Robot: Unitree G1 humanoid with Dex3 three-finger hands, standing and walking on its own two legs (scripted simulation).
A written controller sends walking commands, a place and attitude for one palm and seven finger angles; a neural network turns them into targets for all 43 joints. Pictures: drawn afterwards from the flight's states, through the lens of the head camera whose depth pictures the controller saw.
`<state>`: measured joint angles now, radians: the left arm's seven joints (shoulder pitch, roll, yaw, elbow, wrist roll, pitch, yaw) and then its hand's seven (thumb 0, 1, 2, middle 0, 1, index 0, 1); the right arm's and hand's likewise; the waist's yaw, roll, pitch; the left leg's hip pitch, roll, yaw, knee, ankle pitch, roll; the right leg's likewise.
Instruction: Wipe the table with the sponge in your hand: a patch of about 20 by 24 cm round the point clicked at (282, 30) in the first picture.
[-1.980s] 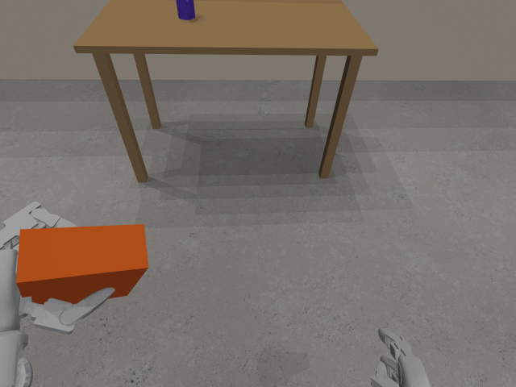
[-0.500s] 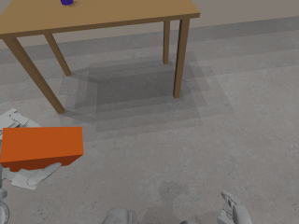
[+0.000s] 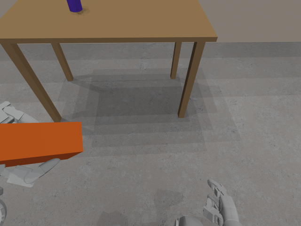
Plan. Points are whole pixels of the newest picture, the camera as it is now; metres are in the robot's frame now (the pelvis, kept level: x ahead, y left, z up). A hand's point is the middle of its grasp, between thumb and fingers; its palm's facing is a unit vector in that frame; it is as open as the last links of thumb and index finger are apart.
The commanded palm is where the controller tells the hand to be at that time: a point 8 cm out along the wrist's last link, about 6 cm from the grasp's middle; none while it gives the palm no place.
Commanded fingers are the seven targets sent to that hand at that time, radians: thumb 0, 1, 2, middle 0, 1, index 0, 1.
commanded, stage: walk to a spot facing it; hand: left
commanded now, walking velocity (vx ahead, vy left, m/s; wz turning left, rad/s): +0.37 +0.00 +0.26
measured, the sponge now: (51, 144) +0.23 +0.20 +0.17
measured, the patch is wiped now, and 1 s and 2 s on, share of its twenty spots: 0.00 0.00 0.00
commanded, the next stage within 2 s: none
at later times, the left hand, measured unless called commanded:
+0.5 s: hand (51, 99) +0.33 +0.23 +0.18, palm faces +0.53 -0.72 -0.45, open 9.5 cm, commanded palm +0.26 +0.27 +0.19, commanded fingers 0.00 0.10 1.30 -1.20 -1.60 -1.20 -1.60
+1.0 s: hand (63, 95) +0.36 +0.22 +0.17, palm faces +0.71 -0.54 -0.45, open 9.5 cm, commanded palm +0.27 +0.24 +0.19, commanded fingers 0.00 0.10 1.30 -1.20 -1.60 -1.20 -1.60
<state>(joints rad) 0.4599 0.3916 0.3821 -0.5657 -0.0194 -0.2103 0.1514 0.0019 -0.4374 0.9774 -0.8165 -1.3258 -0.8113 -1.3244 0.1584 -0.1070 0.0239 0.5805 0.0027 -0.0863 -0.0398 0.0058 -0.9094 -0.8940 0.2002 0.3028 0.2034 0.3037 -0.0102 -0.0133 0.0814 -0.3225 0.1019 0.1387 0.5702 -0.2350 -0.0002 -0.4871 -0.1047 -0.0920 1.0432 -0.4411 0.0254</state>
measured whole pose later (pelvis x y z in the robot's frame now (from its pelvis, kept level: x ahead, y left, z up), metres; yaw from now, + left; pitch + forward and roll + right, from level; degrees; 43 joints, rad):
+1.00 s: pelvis +0.26 -0.09 +0.01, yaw +28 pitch -1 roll +3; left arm 0.45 0.32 0.32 -0.50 -0.02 -0.14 0.14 0.00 -0.44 0.98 -0.82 -1.33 -0.81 -1.33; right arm 0.14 -0.24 -0.01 0.64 -0.01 -0.04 -0.08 0.01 -0.91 -0.89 0.20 0.30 0.21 0.30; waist 0.01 0.02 0.10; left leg -0.51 0.05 0.07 1.15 -0.44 -0.06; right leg -0.25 -0.15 -0.24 0.57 -0.29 -0.02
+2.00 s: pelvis +0.25 -0.19 +0.00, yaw +63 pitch -1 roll +1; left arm 0.46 0.38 0.36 -0.56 -0.03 -0.18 0.17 0.00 -0.44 0.99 -0.81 -1.33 -0.80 -1.33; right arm 0.21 -0.22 -0.03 0.58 -0.01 -0.08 -0.08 0.01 -0.91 -0.89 0.20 0.30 0.20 0.30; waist 0.00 -0.06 0.03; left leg -0.24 0.02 0.06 0.59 -0.31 0.00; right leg -0.48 -0.12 -0.15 0.97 -0.46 0.03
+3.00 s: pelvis +0.33 -0.11 +0.01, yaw +89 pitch +0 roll -1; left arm 0.53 0.40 0.38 -0.61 -0.03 -0.24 0.13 0.00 -0.44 1.00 -0.81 -1.33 -0.80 -1.34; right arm 0.21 -0.09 0.05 0.61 0.00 -0.12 -0.03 0.01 -0.91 -0.89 0.20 0.30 0.21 0.30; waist 0.04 0.04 0.07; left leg -0.23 0.08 0.04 0.49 -0.27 -0.02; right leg -0.45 -0.10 -0.15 0.75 -0.35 0.06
